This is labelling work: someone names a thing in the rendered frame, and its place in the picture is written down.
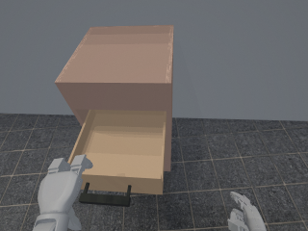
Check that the robot left forearm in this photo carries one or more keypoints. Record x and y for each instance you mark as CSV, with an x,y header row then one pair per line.
x,y
52,221

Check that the cabinet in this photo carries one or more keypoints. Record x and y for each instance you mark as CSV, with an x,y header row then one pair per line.
x,y
122,68

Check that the right robot hand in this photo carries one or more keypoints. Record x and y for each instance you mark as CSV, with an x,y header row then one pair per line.
x,y
247,220

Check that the left robot hand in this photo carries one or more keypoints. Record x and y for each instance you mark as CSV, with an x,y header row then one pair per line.
x,y
60,187

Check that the handle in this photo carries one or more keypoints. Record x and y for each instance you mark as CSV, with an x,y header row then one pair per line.
x,y
105,199

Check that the drawer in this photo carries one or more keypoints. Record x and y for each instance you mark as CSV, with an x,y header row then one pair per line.
x,y
126,148

